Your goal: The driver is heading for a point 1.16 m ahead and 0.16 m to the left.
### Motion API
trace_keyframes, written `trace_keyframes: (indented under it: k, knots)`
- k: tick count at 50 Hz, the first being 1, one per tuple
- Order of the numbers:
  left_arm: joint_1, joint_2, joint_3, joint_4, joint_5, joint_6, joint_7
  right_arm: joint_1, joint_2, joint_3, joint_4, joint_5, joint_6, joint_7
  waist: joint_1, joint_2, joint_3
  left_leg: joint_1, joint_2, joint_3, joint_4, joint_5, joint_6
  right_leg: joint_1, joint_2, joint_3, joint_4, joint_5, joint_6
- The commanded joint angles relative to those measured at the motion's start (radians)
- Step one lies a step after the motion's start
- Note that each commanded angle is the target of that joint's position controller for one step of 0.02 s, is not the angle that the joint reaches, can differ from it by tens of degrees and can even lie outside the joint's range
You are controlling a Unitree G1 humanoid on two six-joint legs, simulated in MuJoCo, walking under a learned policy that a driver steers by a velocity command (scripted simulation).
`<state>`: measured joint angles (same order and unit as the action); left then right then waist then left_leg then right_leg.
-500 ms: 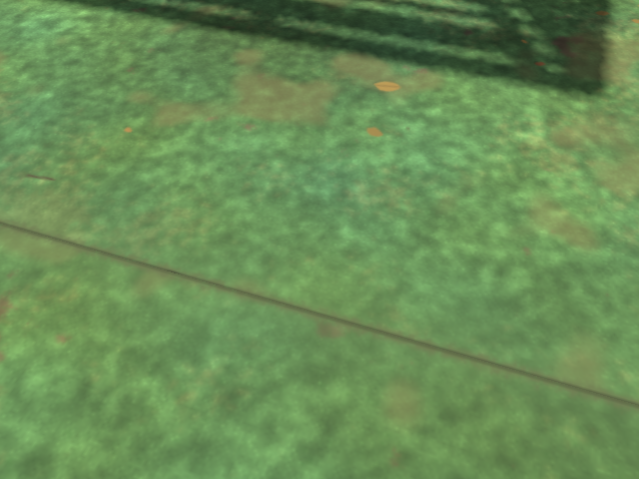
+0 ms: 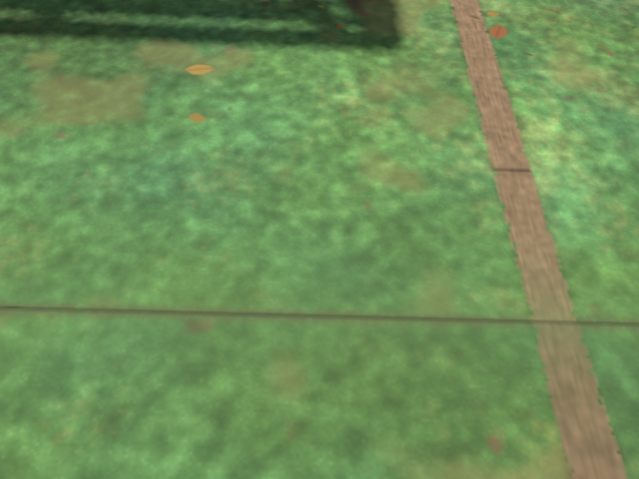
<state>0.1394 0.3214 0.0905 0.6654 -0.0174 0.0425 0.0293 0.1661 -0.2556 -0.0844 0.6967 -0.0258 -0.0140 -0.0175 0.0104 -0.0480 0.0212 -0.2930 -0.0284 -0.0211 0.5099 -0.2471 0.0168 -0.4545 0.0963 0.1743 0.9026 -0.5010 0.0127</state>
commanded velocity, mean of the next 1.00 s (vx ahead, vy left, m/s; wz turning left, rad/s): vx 0.01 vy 0.00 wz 0.10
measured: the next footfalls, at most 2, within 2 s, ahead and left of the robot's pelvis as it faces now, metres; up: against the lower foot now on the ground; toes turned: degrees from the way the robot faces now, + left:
right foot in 0.30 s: +0.01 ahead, -0.15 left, +0.00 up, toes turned -6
left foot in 0.74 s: -0.01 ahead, +0.09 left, +0.00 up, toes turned +6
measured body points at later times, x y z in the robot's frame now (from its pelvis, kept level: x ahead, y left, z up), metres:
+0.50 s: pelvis -0.02 -0.04 +0.00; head +0.00 -0.06 +0.45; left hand +0.18 +0.17 -0.09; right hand +0.06 -0.33 -0.12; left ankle -0.02 +0.11 -0.70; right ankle -0.03 -0.14 -0.74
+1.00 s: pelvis -0.03 +0.01 +0.01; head -0.01 +0.05 +0.46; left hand +0.08 +0.32 -0.10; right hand +0.15 -0.24 -0.06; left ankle -0.05 +0.09 -0.73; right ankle +0.00 -0.16 -0.65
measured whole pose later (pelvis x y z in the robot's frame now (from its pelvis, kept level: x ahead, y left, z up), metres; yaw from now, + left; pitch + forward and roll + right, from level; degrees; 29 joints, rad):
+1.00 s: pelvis -0.03 +0.01 +0.01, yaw +11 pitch +2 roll -3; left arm 0.11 0.32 0.10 0.71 0.00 0.02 0.04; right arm 0.24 -0.28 -0.05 0.64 0.01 0.00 -0.03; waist -0.01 -0.04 0.03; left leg -0.25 -0.05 -0.08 0.43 -0.22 0.08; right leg -0.53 0.00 0.06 1.03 -0.31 0.08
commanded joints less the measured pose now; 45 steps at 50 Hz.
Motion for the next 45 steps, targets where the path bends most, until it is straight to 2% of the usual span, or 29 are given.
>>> trace_keyframes:
  k: [1, 2, 4, 5, 7, 9, 12, 14, 15, 16, 17, 18, 19, 20, 21, 24, 27, 31, 34, 36, 37, 38, 39, 40, 41, 42, 43, 44, 45]
  knots:
    - [0.071, 0.15, 0.058, -0.029, -0.002, 0.0, 0.007, -0.099, -0.12, -0.025, -0.106, 0.005, -0.016, -0.011, 0.04, 0.16, -0.056, 0.109, 0.299, -0.264, -0.213, 0.191, 0.182, -0.16, -0.06, -0.021, 0.34, 0.016, 0.046]
    - [0.071, 0.13, 0.053, -0.03, -0.001, 0.009, 0.005, -0.106, -0.113, -0.021, -0.105, 0.017, -0.013, -0.018, 0.03, 0.165, -0.04, 0.111, 0.282, -0.218, -0.212, 0.208, 0.18, -0.181, -0.066, -0.031, 0.37, 0.067, 0.063]
    - [0.032, 0.084, 0.037, -0.055, -0.007, 0.008, -0.003, -0.068, -0.113, -0.016, -0.096, 0.012, -0.004, -0.032, 0.0, 0.178, -0.041, 0.118, 0.245, -0.138, -0.218, 0.224, 0.185, -0.172, -0.073, -0.084, 0.313, 0.119, 0.083]
    - [0.004, 0.065, 0.028, -0.071, -0.008, 0.006, -0.004, -0.035, -0.118, -0.016, -0.087, 0.009, 0.001, -0.036, -0.02, 0.189, -0.052, 0.156, 0.25, -0.133, -0.215, 0.239, 0.198, -0.176, -0.077, -0.094, 0.254, 0.117, 0.089]
    - [-0.021, 0.04, 0.013, -0.089, 0.003, 0.001, -0.007, -0.006, -0.137, -0.021, -0.075, 0.009, 0.007, -0.038, -0.038, 0.206, -0.083, 0.206, 0.269, -0.125, -0.2, 0.275, 0.212, -0.133, -0.096, -0.106, 0.122, 0.082, 0.095]
    - [-0.024, 0.018, -0.003, -0.096, 0.012, -0.004, -0.016, -0.019, -0.162, -0.027, -0.074, 0.017, 0.013, -0.031, -0.041, 0.221, -0.1, 0.182, 0.278, -0.1, -0.186, 0.299, 0.216, -0.026, -0.112, -0.143, -0.025, 0.037, 0.083]
    - [0.008, 0.037, -0.002, -0.088, 0.008, -0.005, -0.024, -0.01, -0.178, -0.027, -0.058, 0.034, 0.021, -0.019, -0.036, 0.237, -0.105, 0.163, 0.294, -0.107, -0.152, 0.352, 0.217, 0.095, -0.098, -0.192, -0.223, 0.089, 0.055]
    - [0.088, 0.029, -0.001, -0.053, 0.013, -0.007, -0.03, -0.013, -0.153, -0.014, -0.043, 0.051, 0.024, -0.015, 0.01, 0.208, -0.099, 0.102, 0.265, -0.076, -0.089, 0.341, 0.166, 0.256, -0.074, -0.221, -0.498, 0.3, 0.007]
    - [0.101, 0.054, 0.001, -0.056, 0.021, -0.008, -0.027, 0.04, -0.124, -0.003, -0.019, 0.047, 0.017, -0.01, 0.007, 0.156, -0.109, 0.03, 0.231, -0.046, -0.047, 0.247, 0.093, 0.374, -0.11, -0.152, -0.566, 0.412, -0.022]
    - [0.125, 0.126, 0.01, -0.071, 0.03, -0.007, -0.013, 0.057, -0.061, 0.019, -0.032, 0.002, 0.008, 0.0, -0.025, -0.072, -0.159, -0.107, 0.143, 0.046, 0.148, -0.031, -0.008, 0.506, -0.321, 0.105, -0.562, 0.678, -0.081]
    - [0.058, 0.097, -0.006, -0.068, 0.057, -0.019, -0.019, 0.018, -0.046, 0.027, -0.058, 0.003, 0.005, -0.006, -0.035, -0.232, -0.128, -0.137, 0.095, 0.025, 0.146, -0.316, -0.053, 0.334, -0.442, 0.192, -0.567, 0.645, -0.241]
    - [0.006, 0.025, -0.025, -0.087, 0.066, -0.038, -0.025, -0.016, -0.102, 0.017, -0.048, 0.012, 0.011, -0.01, -0.008, -0.154, -0.094, -0.092, 0.119, -0.01, 0.205, -0.298, -0.072, 0.277, -0.396, 0.154, -0.601, 0.513, -0.262]
    - [-0.018, 0.004, -0.032, -0.071, 0.071, -0.052, -0.026, -0.016, -0.109, 0.012, -0.035, 0.023, 0.017, -0.008, -0.019, -0.149, -0.075, -0.093, 0.113, -0.015, 0.215, -0.247, -0.074, 0.268, -0.353, 0.099, -0.603, 0.455, -0.227]
    - [-0.031, 0.028, -0.025, -0.066, 0.066, -0.06, -0.024, -0.004, -0.112, 0.007, -0.011, 0.025, 0.023, -0.012, -0.017, -0.13, -0.067, -0.101, 0.108, -0.014, 0.223, -0.22, -0.078, 0.279, -0.323, 0.061, -0.602, 0.424, -0.2]
    - [-0.043, 0.035, -0.023, -0.058, 0.056, -0.067, -0.02, 0.003, -0.126, 0.002, -0.005, 0.02, 0.031, -0.014, -0.013, -0.132, -0.051, -0.108, 0.113, -0.027, 0.256, -0.199, -0.087, 0.275, -0.329, 0.048, -0.593, 0.486, -0.193]
    - [-0.024, 0.068, -0.007, -0.043, 0.043, -0.058, -0.003, 0.034, -0.142, -0.009, 0.001, 0.044, 0.039, -0.011, -0.008, -0.094, -0.055, -0.149, 0.088, -0.021, 0.402, -0.245, -0.1, 0.3, -0.351, 0.002, -0.548, 0.678, -0.229]
    - [-0.017, 0.074, 0.004, -0.035, 0.031, -0.04, 0.007, 0.017, -0.122, -0.008, -0.013, 0.05, 0.049, -0.014, 0.011, -0.066, -0.049, -0.221, 0.091, -0.014, 0.463, -0.274, -0.107, 0.345, -0.39, -0.002, -0.542, 0.696, -0.264]
    - [-0.054, 0.077, 0.013, -0.037, 0.033, -0.025, 0.011, 0.0, -0.1, 0.003, -0.041, 0.047, 0.058, -0.002, 0.012, -0.078, -0.076, -0.166, 0.095, 0.032, 0.371, -0.242, -0.098, 0.355, -0.4, -0.058, -0.525, 0.74, -0.264]
    - [-0.062, 0.096, 0.022, -0.035, 0.021, -0.014, 0.015, 0.027, -0.11, -0.001, -0.058, 0.046, 0.057, 0.016, -0.003, -0.096, -0.102, -0.098, 0.078, 0.072, 0.25, -0.192, -0.068, 0.362, -0.41, -0.088, -0.485, 0.745, -0.241]
    - [-0.081, 0.1, 0.025, -0.03, 0.003, -0.007, 0.019, 0.092, -0.111, -0.006, -0.045, 0.045, 0.054, 0.026, -0.046, -0.085, -0.108, 0.019, 0.044, 0.112, 0.049, -0.029, -0.022, 0.313, -0.384, -0.141, -0.407, 0.649, -0.179]
    - [-0.032, 0.077, 0.022, -0.009, 0.0, -0.009, 0.016, 0.115, -0.142, -0.018, -0.043, 0.034, 0.051, 0.02, -0.047, -0.013, -0.099, 0.107, 0.039, 0.054, -0.071, 0.113, 0.017, 0.236, -0.333, -0.2, -0.307, 0.482, -0.105]
    - [-0.021, 0.021, 0.009, -0.024, 0.037, -0.012, 0.01, 0.136, -0.263, -0.048, -0.061, 0.029, 0.046, 0.002, -0.016, 0.261, -0.097, 0.266, 0.26, -0.281, -0.139, 0.441, 0.109, -0.023, -0.215, -0.318, -0.02, 0.139, 0.007]
    - [-0.153, 0.02, 0.003, -0.091, 0.04, -0.021, 0.017, 0.144, -0.307, -0.05, -0.091, -0.003, 0.028, 0.01, -0.073, 0.371, -0.095, 0.225, 0.437, -0.552, -0.178, 0.606, 0.325, -0.2, -0.065, -0.203, 0.199, -0.207, 0.047]
    - [-0.164, 0.063, 0.016, -0.085, 0.025, -0.024, 0.019, 0.135, -0.273, -0.04, -0.102, -0.015, 0.007, 0.017, -0.086, 0.234, -0.114, 0.232, 0.416, -0.503, -0.189, 0.536, 0.351, -0.232, -0.092, -0.11, 0.322, -0.191, 0.046]
    - [-0.139, 0.077, 0.022, -0.071, 0.016, -0.023, 0.019, 0.086, -0.246, -0.032, -0.103, -0.005, -0.004, 0.014, -0.05, 0.182, -0.086, 0.217, 0.356, -0.406, -0.172, 0.473, 0.293, -0.243, -0.112, -0.095, 0.344, -0.096, 0.038]
    - [-0.111, 0.079, 0.027, -0.046, 0.023, -0.022, 0.024, 0.036, -0.229, -0.03, -0.11, 0.016, -0.004, 0.007, -0.025, 0.122, -0.075, 0.209, 0.296, -0.344, -0.162, 0.407, 0.236, -0.245, -0.124, -0.091, 0.314, -0.008, 0.042]
    - [-0.102, 0.087, 0.031, -0.04, 0.029, -0.019, 0.029, 0.007, -0.208, -0.021, -0.117, 0.034, -0.001, 0.001, -0.015, 0.128, -0.072, 0.205, 0.274, -0.321, -0.159, 0.415, 0.211, -0.239, -0.13, -0.086, 0.292, 0.056, 0.049]
    - [-0.084, 0.077, 0.03, -0.033, 0.029, -0.019, 0.026, 0.007, -0.196, -0.014, -0.121, 0.037, 0.004, -0.005, -0.006, 0.143, -0.088, 0.186, 0.247, -0.297, -0.159, 0.448, 0.205, -0.199, -0.117, -0.094, 0.307, 0.102, 0.06]
    - [-0.066, 0.068, 0.028, -0.028, 0.024, -0.02, 0.023, 0.013, -0.191, -0.011, -0.125, 0.033, 0.006, -0.009, -0.003, 0.149, -0.104, 0.189, 0.235, -0.286, -0.159, 0.457, 0.205, -0.18, -0.106, -0.097, 0.307, 0.134, 0.068]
